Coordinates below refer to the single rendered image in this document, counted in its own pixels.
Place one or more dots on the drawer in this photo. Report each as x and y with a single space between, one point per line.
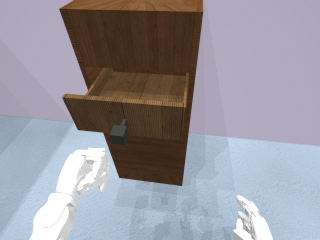
153 102

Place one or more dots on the robot left forearm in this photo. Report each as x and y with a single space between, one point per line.
55 219

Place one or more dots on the left robot hand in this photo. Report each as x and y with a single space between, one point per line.
91 164

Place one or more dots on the handle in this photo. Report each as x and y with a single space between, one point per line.
119 133

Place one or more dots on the cabinet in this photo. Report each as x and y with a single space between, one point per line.
151 35

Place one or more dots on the right robot hand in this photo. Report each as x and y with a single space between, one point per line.
255 225

